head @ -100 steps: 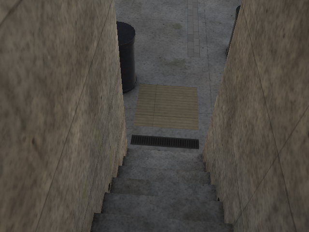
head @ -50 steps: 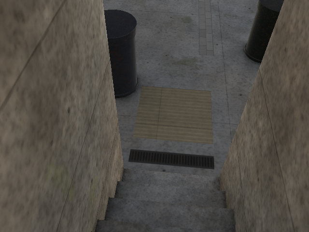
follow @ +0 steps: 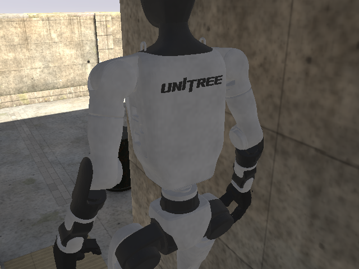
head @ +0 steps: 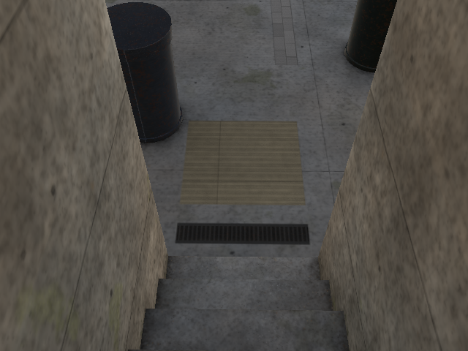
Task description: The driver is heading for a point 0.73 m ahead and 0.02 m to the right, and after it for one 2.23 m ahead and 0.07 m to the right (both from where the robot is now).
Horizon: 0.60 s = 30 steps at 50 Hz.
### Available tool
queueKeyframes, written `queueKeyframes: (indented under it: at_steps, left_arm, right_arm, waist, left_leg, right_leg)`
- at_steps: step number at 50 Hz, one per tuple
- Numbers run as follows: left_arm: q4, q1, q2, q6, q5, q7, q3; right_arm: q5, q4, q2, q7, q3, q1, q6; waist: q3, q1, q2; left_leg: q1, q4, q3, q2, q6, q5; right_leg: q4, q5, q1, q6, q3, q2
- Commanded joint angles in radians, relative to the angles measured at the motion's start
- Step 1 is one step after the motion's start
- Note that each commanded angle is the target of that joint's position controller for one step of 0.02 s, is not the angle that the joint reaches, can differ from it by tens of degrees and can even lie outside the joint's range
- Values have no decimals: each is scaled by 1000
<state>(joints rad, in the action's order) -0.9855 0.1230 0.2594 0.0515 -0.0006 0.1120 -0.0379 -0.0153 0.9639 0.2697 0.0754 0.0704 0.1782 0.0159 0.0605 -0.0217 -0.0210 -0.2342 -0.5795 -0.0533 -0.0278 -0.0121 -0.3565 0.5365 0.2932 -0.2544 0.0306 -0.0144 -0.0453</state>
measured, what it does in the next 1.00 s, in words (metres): stands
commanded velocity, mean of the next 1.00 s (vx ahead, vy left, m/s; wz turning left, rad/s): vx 0.00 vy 0.00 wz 0.00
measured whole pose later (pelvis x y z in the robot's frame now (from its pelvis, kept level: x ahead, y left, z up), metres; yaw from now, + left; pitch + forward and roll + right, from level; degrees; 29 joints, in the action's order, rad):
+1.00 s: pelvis -0.01 +0.02 +0.01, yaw +0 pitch -1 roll -1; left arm -1.06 0.19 0.22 0.01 0.01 0.09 -0.01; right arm -0.03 0.94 0.25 0.07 0.06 0.30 0.01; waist 0.08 0.00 -0.01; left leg -0.20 -0.51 -0.07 0.00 -0.04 -0.30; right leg 0.47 0.24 -0.22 0.00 0.01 -0.02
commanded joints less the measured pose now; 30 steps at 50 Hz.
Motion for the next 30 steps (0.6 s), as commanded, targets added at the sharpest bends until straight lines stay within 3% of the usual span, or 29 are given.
queueKeyframes:
  at_steps: [1, 2, 4, 5, 13, 14, 19, 21, 29, 30]
  left_arm:
    - [32, 10, 125, 5, 2, -7, -29]
    - [56, -34, 122, 1, -7, -5, -28]
    - [49, -23, 118, -4, -2, -10, -29]
    - [41, -4, 106, -4, 9, -11, -25]
    - [32, 3, 94, -12, 4, -24, -30]
    - [33, -7, 101, -10, 0, -25, -33]
    - [26, 5, 90, -9, -1, -28, -33]
    - [20, 8, 77, -23, -3, -19, -23]
    - [3, 24, 81, -28, -4, -19, -14]
    - [-7, 37, 69, -28, 13, -21, -8]
  right_arm:
    - [2, -37, 125, -1, 30, 12, 6]
    - [-2, -50, 140, -6, 35, -12, 10]
    - [-1, -43, 132, -9, 35, 2, 10]
    - [-7, -47, 92, -13, 24, 7, 8]
    - [-6, -46, 115, -16, 27, 46, 4]
    - [-20, -57, 125, -16, 29, 39, 5]
    - [-17, -59, 116, -12, 28, 63, 7]
    - [-16, -57, 110, -10, 24, 81, 6]
    - [-18, -59, 122, -7, 24, 115, 3]
    - [-11, -60, 117, -10, 25, 114, 6]
  waist:
    - [-86, 7, 7]
    - [-86, 7, -2]
    - [-91, 7, 3]
    - [-98, 2, -5]
    - [-69, 14, 5]
    - [-76, 8, 24]
    - [-61, 11, 2]
    - [-58, 14, 7]
    - [-41, 15, 0]
    - [-29, 24, 8]
  left_leg:
    - [-12, 92, -12, 27, 16, 247]
    - [-12, 96, -13, 21, 18, 273]
    - [-4, 98, -13, 18, 19, 294]
    - [18, 112, -12, 19, 23, 274]
    - [25, 139, -8, 23, 20, 304]
    - [27, 123, -9, 19, 26, 304]
    - [6, 135, -1, 20, 24, 286]
    - [0, 126, -2, 22, 23, 315]
    - [-18, 148, 1, 29, 28, 256]
    - [-16, 144, 6, 26, 34, 256]
  right_leg:
    - [-82, -269, 94, 13, 18, 9]
    - [-76, -279, 99, 12, 18, 8]
    - [-77, -293, 107, 13, 17, 8]
    - [-95, -281, 104, 12, 23, 14]
    - [-103, -279, 105, -4, 4, 8]
    - [-99, -282, 104, -4, 13, 10]
    - [-97, -230, 99, -5, 12, 11]
    - [-89, -253, 107, 3, 11, -1]
    - [-98, -203, 106, 0, 11, -6]
    - [-105, -190, 90, -1, 11, -5]
Velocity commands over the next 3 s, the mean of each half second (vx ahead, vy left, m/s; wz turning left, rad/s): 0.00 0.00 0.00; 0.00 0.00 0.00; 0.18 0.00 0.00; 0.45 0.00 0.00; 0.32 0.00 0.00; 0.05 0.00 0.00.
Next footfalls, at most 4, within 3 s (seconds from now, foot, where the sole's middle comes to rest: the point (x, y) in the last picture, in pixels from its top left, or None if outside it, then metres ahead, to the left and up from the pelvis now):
1.74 left None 0.25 0.11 -0.97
2.14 right None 0.47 -0.11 -1.18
2.66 left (212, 339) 0.69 0.11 -1.38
2.86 right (273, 344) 0.60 -0.12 -1.19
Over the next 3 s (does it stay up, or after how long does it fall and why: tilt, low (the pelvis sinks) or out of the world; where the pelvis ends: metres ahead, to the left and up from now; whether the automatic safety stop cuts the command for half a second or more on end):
stays up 0.61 0.00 -0.63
